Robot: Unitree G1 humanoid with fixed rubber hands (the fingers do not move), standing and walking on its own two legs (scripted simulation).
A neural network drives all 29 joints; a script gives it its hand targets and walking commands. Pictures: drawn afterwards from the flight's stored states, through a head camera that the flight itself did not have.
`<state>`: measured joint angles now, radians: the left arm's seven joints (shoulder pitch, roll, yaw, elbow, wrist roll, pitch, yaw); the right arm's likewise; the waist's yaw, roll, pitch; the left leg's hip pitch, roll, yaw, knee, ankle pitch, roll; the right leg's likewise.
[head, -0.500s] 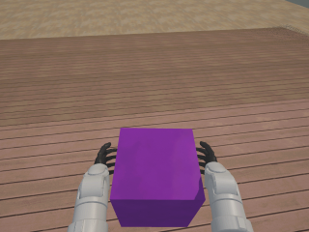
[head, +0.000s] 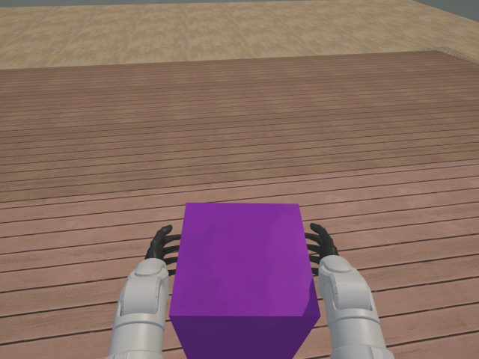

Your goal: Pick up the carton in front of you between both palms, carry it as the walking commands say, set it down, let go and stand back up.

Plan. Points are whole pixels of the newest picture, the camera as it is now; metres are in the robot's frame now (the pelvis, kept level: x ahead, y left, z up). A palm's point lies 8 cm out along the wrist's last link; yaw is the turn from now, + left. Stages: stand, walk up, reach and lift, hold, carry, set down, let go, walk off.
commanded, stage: hold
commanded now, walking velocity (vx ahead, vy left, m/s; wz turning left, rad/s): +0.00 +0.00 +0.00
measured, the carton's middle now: (241, 284) +0.29 +0.00 -0.05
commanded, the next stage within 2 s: carry in 1.48 s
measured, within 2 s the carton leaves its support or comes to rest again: neither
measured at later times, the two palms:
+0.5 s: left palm (152, 268) +0.27 +0.15 +0.05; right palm (330, 264) +0.27 -0.15 +0.04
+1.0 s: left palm (153, 266) +0.28 +0.15 +0.04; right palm (329, 263) +0.28 -0.15 +0.04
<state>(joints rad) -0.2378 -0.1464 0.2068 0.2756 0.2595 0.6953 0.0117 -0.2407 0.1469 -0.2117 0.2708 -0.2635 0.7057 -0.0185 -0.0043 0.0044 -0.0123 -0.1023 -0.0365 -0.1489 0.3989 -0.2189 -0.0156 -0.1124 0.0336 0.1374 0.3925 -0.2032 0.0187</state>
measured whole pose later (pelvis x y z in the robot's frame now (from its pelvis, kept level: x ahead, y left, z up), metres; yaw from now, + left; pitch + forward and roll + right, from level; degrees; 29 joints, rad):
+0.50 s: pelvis -0.01 +0.00 +0.00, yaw +0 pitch -7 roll +0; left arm -0.28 -0.16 0.23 0.26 0.28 0.75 0.00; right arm -0.29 0.16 -0.24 0.26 -0.28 0.76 -0.01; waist 0.00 0.00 0.01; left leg -0.09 -0.04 -0.15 0.41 -0.21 -0.02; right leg -0.10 0.03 0.13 0.40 -0.19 0.02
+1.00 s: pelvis +0.00 +0.00 +0.00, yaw +0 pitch -6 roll +0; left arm -0.24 -0.15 0.20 0.22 0.26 0.76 0.00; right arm -0.24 0.15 -0.20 0.22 -0.27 0.77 -0.01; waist 0.00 0.00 0.01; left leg -0.06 -0.03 -0.14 0.38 -0.21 -0.01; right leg -0.07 0.03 0.13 0.37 -0.19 0.02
